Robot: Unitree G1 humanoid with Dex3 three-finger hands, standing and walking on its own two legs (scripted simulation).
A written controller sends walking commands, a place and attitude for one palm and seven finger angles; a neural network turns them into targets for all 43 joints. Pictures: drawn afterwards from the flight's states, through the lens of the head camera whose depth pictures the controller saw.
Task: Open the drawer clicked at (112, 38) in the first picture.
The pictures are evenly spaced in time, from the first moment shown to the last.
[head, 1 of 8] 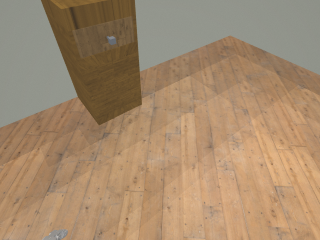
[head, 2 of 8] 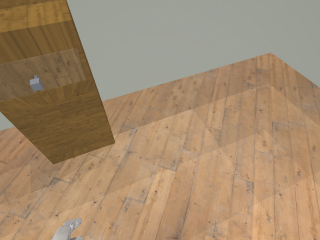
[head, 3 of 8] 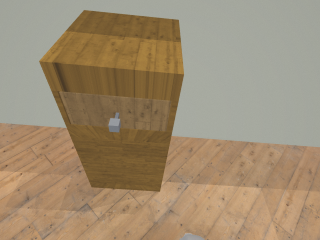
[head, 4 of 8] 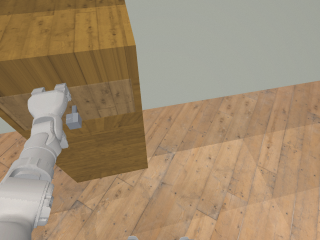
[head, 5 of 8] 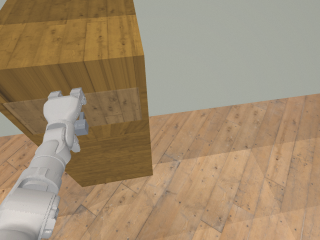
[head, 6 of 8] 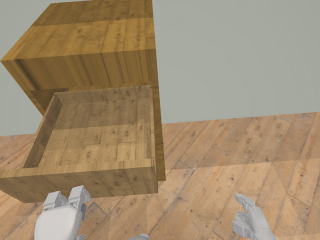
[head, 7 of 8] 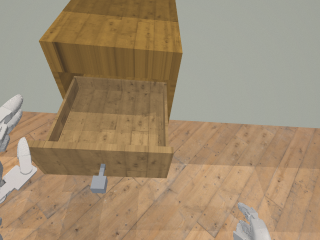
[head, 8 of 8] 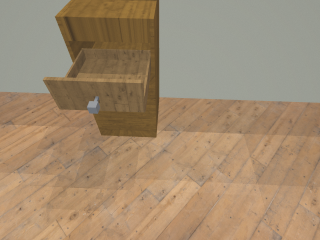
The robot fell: no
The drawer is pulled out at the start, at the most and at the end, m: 0.00 0.30 0.30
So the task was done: yes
